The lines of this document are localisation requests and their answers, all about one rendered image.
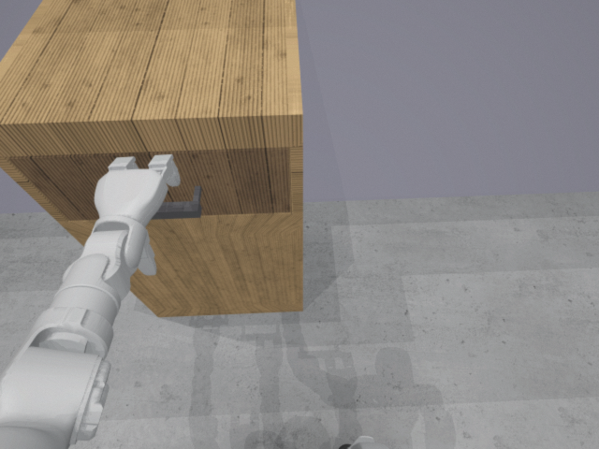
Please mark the robot left hand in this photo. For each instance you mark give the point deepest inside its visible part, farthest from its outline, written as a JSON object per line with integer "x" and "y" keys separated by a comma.
{"x": 138, "y": 194}

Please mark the handle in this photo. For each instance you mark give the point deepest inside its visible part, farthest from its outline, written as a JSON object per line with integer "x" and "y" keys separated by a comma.
{"x": 179, "y": 210}

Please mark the drawer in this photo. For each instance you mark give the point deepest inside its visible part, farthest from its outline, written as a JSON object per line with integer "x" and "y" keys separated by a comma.
{"x": 233, "y": 181}

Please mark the left robot forearm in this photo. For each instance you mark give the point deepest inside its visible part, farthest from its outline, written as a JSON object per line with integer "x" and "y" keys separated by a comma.
{"x": 83, "y": 310}

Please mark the robot right shin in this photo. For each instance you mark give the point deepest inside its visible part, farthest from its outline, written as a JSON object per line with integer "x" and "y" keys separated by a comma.
{"x": 362, "y": 439}

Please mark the left robot upper arm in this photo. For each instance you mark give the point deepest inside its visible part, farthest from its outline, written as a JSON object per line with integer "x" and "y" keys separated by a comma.
{"x": 53, "y": 398}

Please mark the cabinet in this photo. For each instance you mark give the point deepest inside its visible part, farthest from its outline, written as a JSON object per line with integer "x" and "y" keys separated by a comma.
{"x": 108, "y": 76}

